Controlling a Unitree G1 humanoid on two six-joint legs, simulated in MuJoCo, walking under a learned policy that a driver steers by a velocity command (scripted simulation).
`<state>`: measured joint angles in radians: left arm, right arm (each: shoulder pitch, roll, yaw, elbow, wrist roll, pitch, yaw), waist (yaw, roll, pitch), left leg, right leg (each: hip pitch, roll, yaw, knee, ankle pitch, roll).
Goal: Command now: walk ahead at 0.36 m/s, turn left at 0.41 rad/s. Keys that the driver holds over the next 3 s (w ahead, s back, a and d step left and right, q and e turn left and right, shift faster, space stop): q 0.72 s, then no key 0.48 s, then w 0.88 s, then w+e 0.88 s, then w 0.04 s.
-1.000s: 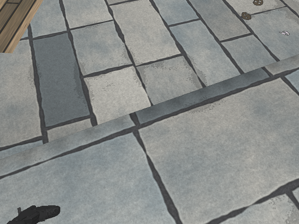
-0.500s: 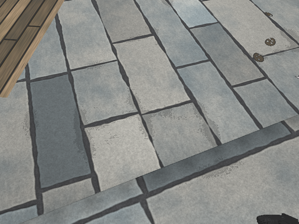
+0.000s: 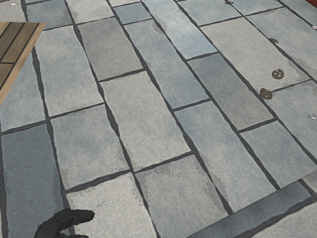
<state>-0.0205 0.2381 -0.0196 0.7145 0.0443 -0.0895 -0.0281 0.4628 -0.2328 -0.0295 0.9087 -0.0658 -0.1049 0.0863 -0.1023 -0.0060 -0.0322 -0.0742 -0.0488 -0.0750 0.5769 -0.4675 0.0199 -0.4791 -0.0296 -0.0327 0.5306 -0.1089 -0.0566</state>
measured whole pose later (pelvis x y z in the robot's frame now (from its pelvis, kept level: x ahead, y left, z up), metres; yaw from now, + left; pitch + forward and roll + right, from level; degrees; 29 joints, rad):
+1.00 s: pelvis +0.19 +0.03 +0.01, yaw +30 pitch +4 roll -1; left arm 0.25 0.30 -0.01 0.76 0.01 -0.06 -0.02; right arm 0.22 -0.28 -0.02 0.63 -0.02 -0.07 0.08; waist 0.00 0.00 -0.03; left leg -0.41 -0.08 -0.18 0.56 -0.28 -0.02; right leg -0.29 0.01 -0.04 0.48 -0.28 -0.03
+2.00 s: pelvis +0.47 +0.21 -0.06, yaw +31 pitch +2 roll +3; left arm 0.00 0.21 0.01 0.68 -0.02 -0.08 -0.09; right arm 0.57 -0.19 -0.01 0.92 0.03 -0.06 -0.04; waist -0.11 -0.06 0.00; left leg -0.04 -0.08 0.06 0.78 -0.78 0.04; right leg -0.54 -0.04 0.04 0.41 0.43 -0.06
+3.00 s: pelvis +0.93 +0.40 -0.14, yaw +2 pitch +2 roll +2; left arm 0.02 0.25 0.08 0.68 -0.02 -0.02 -0.05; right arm 0.35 -0.28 -0.10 0.91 0.02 -0.06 -0.02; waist -0.06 -0.01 0.03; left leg 0.04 0.11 0.26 0.47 -0.47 -0.07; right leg -0.52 -0.01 -0.05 0.59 -0.13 -0.11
